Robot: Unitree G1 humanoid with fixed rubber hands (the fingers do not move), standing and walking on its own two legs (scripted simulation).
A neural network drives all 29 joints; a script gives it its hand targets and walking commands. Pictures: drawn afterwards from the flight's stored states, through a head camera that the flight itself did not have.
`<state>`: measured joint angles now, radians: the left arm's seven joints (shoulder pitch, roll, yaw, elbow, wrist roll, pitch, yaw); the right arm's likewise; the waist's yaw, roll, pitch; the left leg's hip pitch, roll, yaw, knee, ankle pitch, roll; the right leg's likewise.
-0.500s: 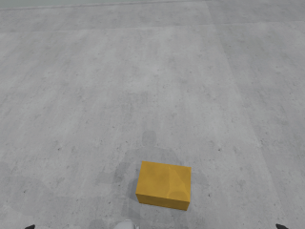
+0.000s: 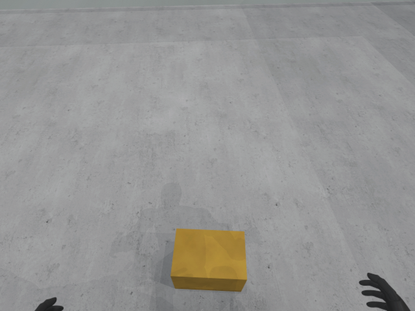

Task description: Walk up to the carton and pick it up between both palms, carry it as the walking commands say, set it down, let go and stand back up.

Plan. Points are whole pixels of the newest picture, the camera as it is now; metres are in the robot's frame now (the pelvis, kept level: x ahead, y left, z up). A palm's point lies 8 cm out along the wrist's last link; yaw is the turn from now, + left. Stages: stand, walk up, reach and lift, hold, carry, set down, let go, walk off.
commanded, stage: walk up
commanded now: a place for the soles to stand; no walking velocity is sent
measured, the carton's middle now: (209, 260) +0.42 +0.00 -0.65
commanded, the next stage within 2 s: stand in 1.74 s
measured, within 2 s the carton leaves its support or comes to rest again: neither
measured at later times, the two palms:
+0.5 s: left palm out of the picture +0.10 +0.36 -0.09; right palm out of the picture +0.07 -0.31 -0.10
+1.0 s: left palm out of the picture +0.13 +0.33 -0.07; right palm out of the picture +0.06 -0.30 -0.07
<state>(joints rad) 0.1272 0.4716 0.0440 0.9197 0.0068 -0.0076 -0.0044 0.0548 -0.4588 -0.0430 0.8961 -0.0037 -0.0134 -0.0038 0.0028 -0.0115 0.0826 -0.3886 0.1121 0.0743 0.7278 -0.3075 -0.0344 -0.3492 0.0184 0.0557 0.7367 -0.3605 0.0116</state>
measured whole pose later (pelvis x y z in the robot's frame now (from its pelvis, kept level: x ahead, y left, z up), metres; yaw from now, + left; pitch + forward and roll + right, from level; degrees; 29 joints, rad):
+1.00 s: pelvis -0.02 +0.03 +0.02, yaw -7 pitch -1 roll +0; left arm 0.08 0.41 0.02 1.00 0.01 -0.02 -0.01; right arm 0.05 -0.43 -0.01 1.01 0.00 -0.02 0.02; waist 0.00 0.00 0.06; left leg -0.28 0.03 0.05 0.47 -0.17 0.00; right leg -0.23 0.02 0.05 0.47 -0.22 0.01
